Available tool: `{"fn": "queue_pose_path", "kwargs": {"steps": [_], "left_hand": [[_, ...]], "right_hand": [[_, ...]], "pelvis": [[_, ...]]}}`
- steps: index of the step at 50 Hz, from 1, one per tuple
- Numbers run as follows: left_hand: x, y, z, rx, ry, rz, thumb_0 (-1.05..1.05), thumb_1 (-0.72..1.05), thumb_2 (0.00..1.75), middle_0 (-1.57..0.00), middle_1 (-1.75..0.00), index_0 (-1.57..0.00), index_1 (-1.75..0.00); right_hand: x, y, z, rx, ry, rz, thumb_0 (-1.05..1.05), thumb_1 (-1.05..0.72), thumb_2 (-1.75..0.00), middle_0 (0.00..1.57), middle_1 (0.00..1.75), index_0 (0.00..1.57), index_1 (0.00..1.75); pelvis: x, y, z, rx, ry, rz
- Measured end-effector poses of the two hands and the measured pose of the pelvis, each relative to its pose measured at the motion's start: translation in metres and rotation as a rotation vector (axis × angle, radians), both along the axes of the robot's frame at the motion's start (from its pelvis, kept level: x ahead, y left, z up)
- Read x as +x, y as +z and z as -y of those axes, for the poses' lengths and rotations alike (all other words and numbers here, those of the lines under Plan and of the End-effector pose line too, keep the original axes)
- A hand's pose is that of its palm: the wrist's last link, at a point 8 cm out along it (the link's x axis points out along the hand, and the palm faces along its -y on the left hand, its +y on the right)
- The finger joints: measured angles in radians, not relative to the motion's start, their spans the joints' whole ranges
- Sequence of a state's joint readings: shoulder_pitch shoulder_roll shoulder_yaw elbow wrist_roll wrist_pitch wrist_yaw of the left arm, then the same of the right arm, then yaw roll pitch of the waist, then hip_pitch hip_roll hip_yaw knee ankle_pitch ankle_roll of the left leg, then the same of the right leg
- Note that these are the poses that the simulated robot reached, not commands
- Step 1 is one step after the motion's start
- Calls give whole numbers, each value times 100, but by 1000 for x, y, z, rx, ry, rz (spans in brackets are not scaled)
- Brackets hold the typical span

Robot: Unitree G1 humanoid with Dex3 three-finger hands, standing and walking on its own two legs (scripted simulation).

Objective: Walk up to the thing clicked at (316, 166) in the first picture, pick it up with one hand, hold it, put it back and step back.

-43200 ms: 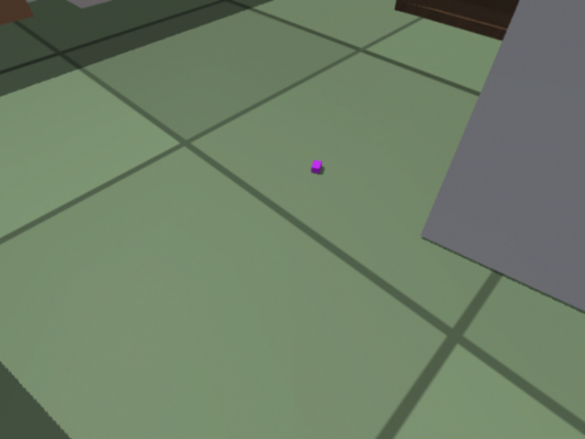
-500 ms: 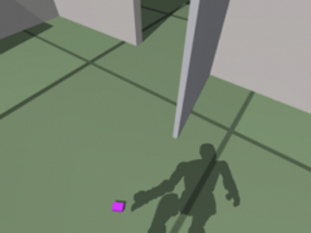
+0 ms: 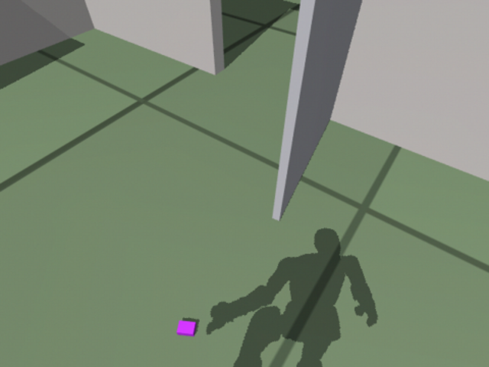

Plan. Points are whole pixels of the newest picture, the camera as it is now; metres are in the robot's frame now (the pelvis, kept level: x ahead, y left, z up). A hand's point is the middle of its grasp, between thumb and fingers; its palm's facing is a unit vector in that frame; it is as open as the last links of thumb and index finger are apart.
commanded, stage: stand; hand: left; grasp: from above
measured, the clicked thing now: (186, 328) +0.41 +0.23 -0.77
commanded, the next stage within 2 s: rise first in 0.48 s
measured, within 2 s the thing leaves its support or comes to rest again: neither
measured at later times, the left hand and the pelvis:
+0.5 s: hand out of the picture +0.06 +0.25 -0.16, palm faces -0.03 -0.94 -0.34, open 7.4 cm; pelvis +0.00 +0.00 +0.00, yaw +0 degrees
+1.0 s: hand out of the picture +0.14 +0.25 -0.19, palm faces -0.10 -0.92 -0.38, open 10.8 cm; pelvis -0.02 +0.00 -0.05, yaw -1 degrees
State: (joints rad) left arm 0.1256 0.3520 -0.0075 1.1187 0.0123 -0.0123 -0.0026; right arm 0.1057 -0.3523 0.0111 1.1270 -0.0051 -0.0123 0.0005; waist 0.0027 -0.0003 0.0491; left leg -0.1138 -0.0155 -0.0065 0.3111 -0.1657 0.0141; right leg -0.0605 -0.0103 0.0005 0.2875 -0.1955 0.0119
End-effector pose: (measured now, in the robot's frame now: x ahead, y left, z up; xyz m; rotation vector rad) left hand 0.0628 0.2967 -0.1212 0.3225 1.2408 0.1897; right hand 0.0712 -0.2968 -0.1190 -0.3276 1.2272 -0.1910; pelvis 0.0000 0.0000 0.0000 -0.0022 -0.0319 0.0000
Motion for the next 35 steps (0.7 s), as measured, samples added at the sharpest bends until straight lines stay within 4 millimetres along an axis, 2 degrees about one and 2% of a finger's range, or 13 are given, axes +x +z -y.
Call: {"fn": "queue_pose_path", "kwargs": {"steps": [30,32,35], "left_hand": [[-9,-1,-1,-2,1,-13,1,90,90,-21,-30,-21,-30],[0,0,0,-2,22,37,1,89,89,-22,-30,-22,-31],[25,-5,4,-13,41,100,1,83,86,-26,-34,-25,-35]], "right_hand": [[-12,-1,0,0,-7,-20,1,-90,-90,20,30,21,30],[-8,-1,-3,0,-12,29,1,-90,-90,20,30,21,30],[-1,-3,-13,14,1,92,1,-89,-89,20,30,21,30]], "pelvis": [[-4,0,-1,0,1,1],[-7,-2,-1,-1,5,-25],[-15,-8,0,-4,11,-64]]}}
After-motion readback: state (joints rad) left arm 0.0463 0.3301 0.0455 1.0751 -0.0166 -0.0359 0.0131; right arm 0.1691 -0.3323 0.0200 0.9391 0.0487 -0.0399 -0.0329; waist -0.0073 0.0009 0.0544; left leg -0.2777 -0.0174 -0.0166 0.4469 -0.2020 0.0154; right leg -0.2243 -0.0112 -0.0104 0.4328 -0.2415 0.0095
